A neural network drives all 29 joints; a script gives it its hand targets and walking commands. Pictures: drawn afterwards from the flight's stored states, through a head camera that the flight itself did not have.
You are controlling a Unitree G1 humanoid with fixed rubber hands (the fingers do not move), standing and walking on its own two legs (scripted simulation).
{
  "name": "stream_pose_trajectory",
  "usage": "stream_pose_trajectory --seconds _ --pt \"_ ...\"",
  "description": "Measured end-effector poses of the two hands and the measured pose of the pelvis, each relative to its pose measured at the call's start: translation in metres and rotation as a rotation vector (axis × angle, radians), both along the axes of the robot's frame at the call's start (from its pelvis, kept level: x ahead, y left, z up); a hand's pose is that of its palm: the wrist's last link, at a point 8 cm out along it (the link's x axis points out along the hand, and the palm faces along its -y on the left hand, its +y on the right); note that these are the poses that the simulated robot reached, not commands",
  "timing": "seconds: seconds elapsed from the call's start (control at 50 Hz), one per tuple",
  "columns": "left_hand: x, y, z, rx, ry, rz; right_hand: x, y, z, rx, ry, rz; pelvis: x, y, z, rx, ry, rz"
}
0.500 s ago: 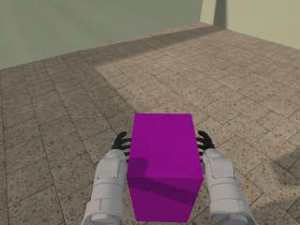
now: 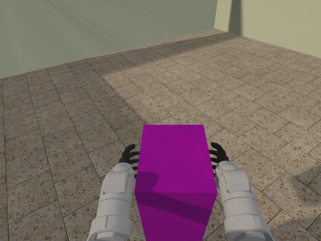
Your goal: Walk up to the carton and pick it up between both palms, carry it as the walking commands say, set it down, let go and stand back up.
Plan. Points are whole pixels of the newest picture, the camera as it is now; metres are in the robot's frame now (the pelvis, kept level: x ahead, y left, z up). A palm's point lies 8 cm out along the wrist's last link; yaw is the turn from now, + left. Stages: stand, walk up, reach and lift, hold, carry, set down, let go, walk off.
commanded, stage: hold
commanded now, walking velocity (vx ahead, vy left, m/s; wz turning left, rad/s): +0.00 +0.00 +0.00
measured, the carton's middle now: (173, 186) +0.30 +0.00 -0.02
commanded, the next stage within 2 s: carry in 1.14 s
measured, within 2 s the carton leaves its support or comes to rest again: neither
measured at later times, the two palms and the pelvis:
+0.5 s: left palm (125, 170) +0.30 +0.13 +0.05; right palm (223, 170) +0.30 -0.12 +0.06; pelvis +0.00 +0.00 +0.00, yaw +0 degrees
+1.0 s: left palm (125, 171) +0.29 +0.13 +0.05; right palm (224, 170) +0.30 -0.13 +0.05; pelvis +0.00 +0.00 +0.00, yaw +0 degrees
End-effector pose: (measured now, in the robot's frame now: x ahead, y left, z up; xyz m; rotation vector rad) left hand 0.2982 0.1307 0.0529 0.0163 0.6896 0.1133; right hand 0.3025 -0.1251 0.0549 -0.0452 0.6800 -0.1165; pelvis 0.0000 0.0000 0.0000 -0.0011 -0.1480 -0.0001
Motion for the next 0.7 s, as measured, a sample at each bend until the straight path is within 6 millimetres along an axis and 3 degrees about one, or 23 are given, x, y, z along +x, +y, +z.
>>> stream_pose_trajectory --seconds 0.7 --pt "-0.0030 -0.0007 0.0012 0.013 -0.003 -0.018 -0.0058 -0.0008 0.0004 -0.009 -0.001 0.002 -0.0010 0.0024 -0.0004 0.000 -0.003 -0.003"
